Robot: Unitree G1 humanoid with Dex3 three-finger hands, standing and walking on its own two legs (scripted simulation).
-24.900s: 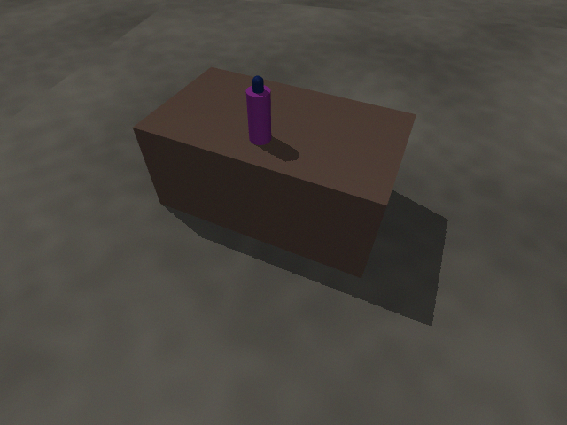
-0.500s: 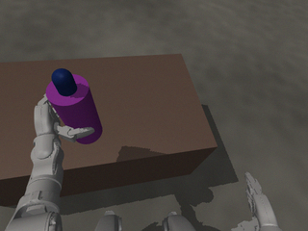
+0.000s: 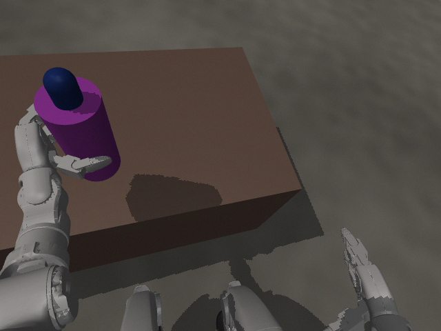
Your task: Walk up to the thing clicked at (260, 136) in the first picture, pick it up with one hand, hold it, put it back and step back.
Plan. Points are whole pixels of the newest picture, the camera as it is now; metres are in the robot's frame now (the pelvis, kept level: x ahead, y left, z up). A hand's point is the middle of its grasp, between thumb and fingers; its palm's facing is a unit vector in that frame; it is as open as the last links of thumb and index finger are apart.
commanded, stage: crouch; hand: left
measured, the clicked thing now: (82, 128) +0.47 +0.18 +0.04
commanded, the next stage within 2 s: lower in 0.38 s
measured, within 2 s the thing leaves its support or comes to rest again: rests again in 1.56 s
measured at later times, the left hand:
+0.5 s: hand (78, 132) +0.50 +0.21 -0.02, palm faces +0.23 -0.97 -0.02, open 11.7 cm
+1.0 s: hand (87, 143) +0.51 +0.21 -0.07, palm faces +0.21 -0.98 -0.03, open 11.7 cm
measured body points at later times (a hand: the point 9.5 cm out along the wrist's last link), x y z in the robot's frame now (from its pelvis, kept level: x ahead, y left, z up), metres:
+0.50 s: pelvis -0.01 +0.00 -0.02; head +0.14 +0.05 +0.40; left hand +0.48 +0.26 -0.01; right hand +0.15 -0.27 +0.00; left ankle +0.04 +0.12 -0.63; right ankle +0.01 -0.15 -0.63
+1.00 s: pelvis -0.01 +0.00 -0.05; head +0.17 +0.07 +0.36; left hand +0.49 +0.26 -0.07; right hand +0.15 -0.27 -0.01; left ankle +0.04 +0.12 -0.63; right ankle +0.01 -0.15 -0.63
